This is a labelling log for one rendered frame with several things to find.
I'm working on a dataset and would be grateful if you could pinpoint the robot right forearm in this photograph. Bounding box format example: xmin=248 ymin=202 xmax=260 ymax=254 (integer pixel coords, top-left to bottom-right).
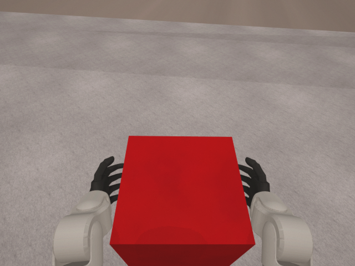
xmin=250 ymin=191 xmax=313 ymax=266

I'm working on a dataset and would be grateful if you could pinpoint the robot left hand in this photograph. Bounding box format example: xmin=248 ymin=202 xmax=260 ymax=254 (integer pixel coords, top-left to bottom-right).
xmin=90 ymin=156 xmax=124 ymax=204

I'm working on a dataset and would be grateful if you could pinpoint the robot right hand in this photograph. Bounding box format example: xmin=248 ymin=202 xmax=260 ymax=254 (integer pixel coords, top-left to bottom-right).
xmin=238 ymin=157 xmax=270 ymax=208

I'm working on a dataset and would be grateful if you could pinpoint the carton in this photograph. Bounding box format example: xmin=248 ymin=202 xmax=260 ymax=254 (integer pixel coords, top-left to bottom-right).
xmin=110 ymin=136 xmax=255 ymax=266

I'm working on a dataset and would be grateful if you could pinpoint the robot left forearm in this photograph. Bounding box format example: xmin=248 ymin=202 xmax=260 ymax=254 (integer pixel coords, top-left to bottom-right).
xmin=52 ymin=190 xmax=113 ymax=266

